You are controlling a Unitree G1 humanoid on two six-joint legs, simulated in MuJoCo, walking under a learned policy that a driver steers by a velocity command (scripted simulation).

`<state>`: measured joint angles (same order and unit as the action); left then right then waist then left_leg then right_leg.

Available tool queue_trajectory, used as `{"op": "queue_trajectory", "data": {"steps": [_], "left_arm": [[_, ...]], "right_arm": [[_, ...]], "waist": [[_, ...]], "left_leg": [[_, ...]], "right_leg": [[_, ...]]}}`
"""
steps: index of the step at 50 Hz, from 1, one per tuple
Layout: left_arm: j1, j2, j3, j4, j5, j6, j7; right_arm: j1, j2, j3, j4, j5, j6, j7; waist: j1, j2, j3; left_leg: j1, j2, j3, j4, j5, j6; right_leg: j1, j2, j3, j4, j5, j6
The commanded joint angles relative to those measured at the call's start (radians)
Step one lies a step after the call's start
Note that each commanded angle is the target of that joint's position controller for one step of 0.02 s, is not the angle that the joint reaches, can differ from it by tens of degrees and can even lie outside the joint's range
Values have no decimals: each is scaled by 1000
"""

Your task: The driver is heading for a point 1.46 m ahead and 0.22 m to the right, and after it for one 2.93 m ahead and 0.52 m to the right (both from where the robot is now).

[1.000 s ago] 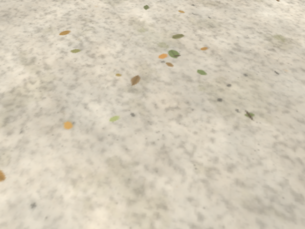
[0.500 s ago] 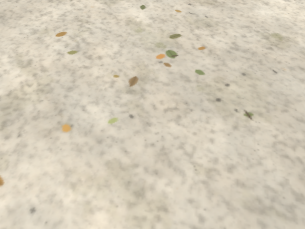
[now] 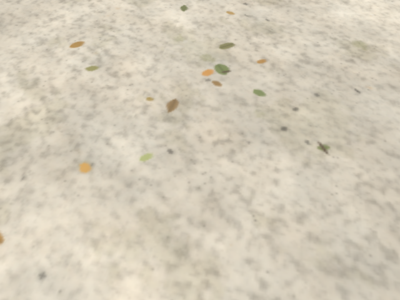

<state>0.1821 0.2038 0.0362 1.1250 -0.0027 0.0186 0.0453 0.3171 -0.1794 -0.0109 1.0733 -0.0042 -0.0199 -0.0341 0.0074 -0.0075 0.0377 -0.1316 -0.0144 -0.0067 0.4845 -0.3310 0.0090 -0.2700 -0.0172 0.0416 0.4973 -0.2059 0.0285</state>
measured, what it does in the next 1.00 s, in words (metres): stands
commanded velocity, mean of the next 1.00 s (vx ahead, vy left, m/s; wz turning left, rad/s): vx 0.00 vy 0.00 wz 0.00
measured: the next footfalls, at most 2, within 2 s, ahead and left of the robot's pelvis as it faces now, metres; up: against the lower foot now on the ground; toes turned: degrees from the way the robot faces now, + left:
left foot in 1.84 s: +0.48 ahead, +0.10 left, +0.00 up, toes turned +2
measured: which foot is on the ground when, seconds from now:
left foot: down 0.00-1.00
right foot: down 0.00-1.00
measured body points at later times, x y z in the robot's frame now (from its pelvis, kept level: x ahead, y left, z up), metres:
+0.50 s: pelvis +0.00 +0.00 +0.00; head +0.02 +0.00 +0.45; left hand +0.03 +0.24 -0.16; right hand -0.02 -0.23 -0.16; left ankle -0.04 +0.11 -0.74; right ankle +0.04 -0.14 -0.74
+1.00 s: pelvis +0.00 +0.00 +0.00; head +0.02 +0.00 +0.45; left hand +0.02 +0.24 -0.16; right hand -0.03 -0.23 -0.16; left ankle -0.04 +0.11 -0.74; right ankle +0.04 -0.14 -0.74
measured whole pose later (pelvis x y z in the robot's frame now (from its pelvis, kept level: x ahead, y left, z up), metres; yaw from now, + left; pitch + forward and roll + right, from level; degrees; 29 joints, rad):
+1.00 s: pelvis +0.00 +0.00 +0.00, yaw +0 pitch -1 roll +0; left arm 0.24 0.18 0.02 1.12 -0.01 0.01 0.05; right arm 0.37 -0.15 0.00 1.09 0.00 -0.02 -0.04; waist 0.00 -0.01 0.04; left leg -0.13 -0.01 0.00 0.49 -0.34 0.01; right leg -0.28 -0.01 0.05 0.51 -0.22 0.03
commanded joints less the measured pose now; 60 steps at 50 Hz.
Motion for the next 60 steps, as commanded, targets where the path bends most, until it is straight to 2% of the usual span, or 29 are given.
{"op": "queue_trajectory", "data": {"steps": [1,23,55,56,57,58,59,60], "left_arm": [[24,97,12,-23,0,-6,3],[70,80,4,-20,-2,-7,6],[107,64,1,-23,-4,-9,9],[123,51,-2,-13,-4,-8,9],[126,52,0,-11,-7,-7,9],[123,57,4,-14,-12,-10,9],[97,58,5,-29,-12,-19,7],[57,42,1,-51,-14,-36,0]], "right_arm": [[74,-90,-13,-10,1,-5,-2],[122,-72,-7,8,3,-5,-3],[164,-55,-6,7,5,-7,-3],[184,-47,-5,18,6,-6,-4],[190,-63,-11,19,12,-3,-7],[179,-95,-21,8,18,0,-11],[187,-120,-29,-2,24,-2,-14],[211,-153,-41,-5,31,-9,-14]], "waist": [[-1,11,18],[-4,10,25],[-6,11,36],[-6,18,12],[-9,36,29],[-14,73,60],[-28,107,104],[-48,160,141]], "left_leg": [[-143,31,-23,-121,113,12],[-144,28,-15,-118,124,10],[-147,29,-11,-115,128,10],[-138,23,-6,-127,26,15],[-151,23,-19,-141,-134,34],[-170,46,-62,-164,-309,66],[-181,102,-143,-213,-451,107],[-160,192,-264,-277,-535,157]], "right_leg": [[97,-9,1,-51,128,-35],[91,-6,1,-47,140,-37],[88,-4,0,-40,146,-36],[99,11,-18,-35,50,-36],[74,41,-48,-3,-102,-38],[17,72,-82,48,-262,-43],[-65,79,-96,107,-329,-50],[-150,75,-112,199,-291,-53]]}}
